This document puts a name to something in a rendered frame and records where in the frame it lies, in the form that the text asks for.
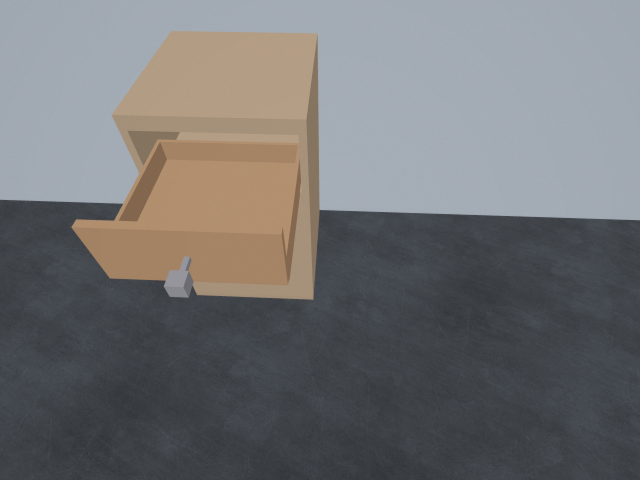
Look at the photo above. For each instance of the drawer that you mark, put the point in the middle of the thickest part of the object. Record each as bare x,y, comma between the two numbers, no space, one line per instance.
230,206

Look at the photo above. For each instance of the cabinet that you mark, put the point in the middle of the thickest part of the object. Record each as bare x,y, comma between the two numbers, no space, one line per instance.
235,86

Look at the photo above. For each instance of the handle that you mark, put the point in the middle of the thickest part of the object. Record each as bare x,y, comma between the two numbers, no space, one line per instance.
179,282

